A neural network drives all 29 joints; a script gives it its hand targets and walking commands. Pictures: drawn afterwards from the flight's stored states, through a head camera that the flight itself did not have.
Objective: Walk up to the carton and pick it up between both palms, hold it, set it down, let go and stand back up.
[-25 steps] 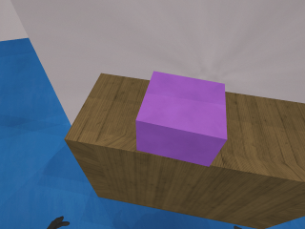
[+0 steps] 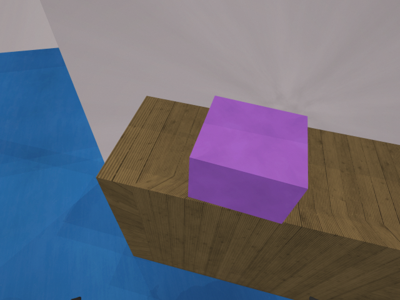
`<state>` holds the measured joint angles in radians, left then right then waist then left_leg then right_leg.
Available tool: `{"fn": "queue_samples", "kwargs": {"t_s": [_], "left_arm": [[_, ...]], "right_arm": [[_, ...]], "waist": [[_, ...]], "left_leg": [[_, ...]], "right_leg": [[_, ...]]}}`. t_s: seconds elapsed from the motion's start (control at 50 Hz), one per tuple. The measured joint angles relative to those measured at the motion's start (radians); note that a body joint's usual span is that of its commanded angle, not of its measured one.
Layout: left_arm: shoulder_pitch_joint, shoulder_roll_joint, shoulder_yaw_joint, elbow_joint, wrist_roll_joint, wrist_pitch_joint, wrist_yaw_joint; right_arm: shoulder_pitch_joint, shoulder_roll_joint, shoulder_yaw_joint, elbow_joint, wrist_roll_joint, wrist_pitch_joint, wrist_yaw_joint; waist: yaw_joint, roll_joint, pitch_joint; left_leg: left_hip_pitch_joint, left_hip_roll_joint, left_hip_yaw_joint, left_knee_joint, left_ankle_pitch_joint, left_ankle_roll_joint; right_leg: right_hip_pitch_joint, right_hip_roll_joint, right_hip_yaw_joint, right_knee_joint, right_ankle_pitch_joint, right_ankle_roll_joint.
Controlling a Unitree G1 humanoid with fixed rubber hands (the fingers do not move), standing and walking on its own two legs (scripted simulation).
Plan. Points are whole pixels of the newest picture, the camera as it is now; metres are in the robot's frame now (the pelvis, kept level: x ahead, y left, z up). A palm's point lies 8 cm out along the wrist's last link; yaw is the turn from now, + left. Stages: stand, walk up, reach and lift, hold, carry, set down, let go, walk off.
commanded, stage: stand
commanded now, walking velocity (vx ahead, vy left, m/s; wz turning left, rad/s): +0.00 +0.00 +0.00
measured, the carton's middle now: (246, 157) +0.45 -0.09 -0.01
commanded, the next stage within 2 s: none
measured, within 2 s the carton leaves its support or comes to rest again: neither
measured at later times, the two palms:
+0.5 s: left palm out of the picture +0.04 +0.27 -0.12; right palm out of the picture +0.09 -0.25 -0.10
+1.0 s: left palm out of the picture +0.03 +0.27 -0.13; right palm out of the picture +0.09 -0.26 -0.11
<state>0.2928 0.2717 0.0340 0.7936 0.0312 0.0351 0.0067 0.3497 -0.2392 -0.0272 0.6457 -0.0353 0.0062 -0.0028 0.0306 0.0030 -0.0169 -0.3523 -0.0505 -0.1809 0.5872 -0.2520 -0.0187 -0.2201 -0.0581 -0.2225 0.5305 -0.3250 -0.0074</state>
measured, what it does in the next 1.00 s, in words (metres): stands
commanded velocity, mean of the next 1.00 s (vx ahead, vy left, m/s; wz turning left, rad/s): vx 0.00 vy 0.00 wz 0.00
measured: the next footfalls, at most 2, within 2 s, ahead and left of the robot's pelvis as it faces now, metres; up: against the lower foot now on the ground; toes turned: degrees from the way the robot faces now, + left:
none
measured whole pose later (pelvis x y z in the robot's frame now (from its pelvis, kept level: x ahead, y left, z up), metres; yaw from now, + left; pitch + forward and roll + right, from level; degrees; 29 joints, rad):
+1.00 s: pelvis +0.01 +0.00 +0.00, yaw +1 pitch +0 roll -1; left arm 0.31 0.27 0.03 0.91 0.02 0.04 0.02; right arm 0.33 -0.25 -0.02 0.74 -0.02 0.02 -0.03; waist 0.03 0.01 0.01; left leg -0.32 -0.05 -0.19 0.59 -0.27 -0.02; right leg -0.16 -0.05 -0.23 0.51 -0.34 0.00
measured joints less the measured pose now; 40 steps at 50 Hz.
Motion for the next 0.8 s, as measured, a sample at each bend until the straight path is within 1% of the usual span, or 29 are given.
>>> {"fn": "queue_samples", "kwargs": {"t_s": [0.36,0.8], "left_arm": [[-0.002,0.003,-0.001,0.05,-0.004,0.009,0.003],[0.003,0.005,0.004,0.096,-0.011,0.019,0.006]], "right_arm": [[0.001,-0.006,0.002,0.014,0.005,0.005,-0.007],[-0.009,-0.012,0.007,0.064,0.005,0.01,-0.02]], "waist": [[0.001,0.004,0.012],[0.002,0.001,0.022]], "left_leg": [[0.015,-0.004,-0.007,0.005,-0.008,0.002],[0.027,-0.006,-0.007,0.013,-0.021,0.006]], "right_leg": [[0.026,-0.001,-0.006,-0.004,-0.009,0.003],[0.044,-0.002,-0.004,-0.002,-0.023,0.005]]}}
